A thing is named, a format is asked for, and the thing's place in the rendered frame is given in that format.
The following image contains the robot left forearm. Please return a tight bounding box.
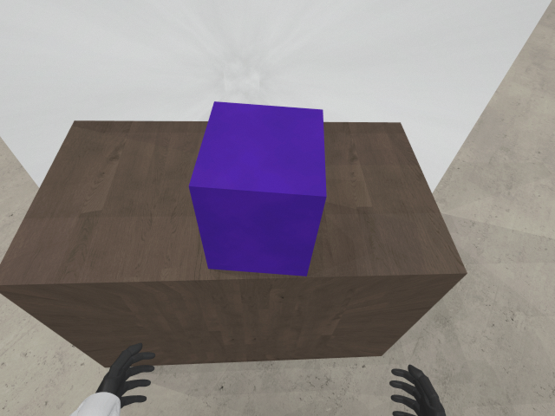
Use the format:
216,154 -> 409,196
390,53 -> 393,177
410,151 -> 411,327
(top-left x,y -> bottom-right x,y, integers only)
69,392 -> 121,416

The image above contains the carton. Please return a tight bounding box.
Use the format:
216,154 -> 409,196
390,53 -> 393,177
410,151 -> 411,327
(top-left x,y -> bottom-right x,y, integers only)
189,101 -> 327,276

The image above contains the left robot hand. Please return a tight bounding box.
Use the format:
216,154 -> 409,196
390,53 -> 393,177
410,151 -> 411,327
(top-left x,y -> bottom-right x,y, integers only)
96,343 -> 155,409

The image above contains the right robot hand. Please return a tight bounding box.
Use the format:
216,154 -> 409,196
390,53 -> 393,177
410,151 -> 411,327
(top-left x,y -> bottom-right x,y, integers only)
389,364 -> 446,416

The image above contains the pedestal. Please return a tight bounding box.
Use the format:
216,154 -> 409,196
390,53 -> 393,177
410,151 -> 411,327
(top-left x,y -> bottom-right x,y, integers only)
0,120 -> 467,367

